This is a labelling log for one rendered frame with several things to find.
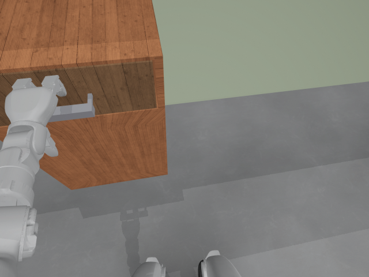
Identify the handle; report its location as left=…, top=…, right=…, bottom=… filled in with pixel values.
left=48, top=93, right=95, bottom=122

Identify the cabinet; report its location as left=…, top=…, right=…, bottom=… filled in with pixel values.
left=0, top=0, right=168, bottom=190

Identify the left robot thigh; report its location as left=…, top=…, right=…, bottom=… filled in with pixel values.
left=132, top=261, right=165, bottom=277

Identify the right robot thigh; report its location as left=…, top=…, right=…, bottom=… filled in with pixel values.
left=201, top=255, right=241, bottom=277

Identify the robot left upper arm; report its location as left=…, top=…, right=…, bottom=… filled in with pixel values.
left=0, top=205, right=39, bottom=277

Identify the robot thigh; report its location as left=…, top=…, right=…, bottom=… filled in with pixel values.
left=201, top=255, right=241, bottom=277
left=132, top=261, right=165, bottom=277

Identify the drawer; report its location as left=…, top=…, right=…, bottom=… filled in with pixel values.
left=0, top=60, right=157, bottom=126

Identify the left robot forearm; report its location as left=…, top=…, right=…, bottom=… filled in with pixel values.
left=0, top=121, right=47, bottom=208

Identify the robot left hand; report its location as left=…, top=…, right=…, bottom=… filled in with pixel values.
left=5, top=75, right=67, bottom=157

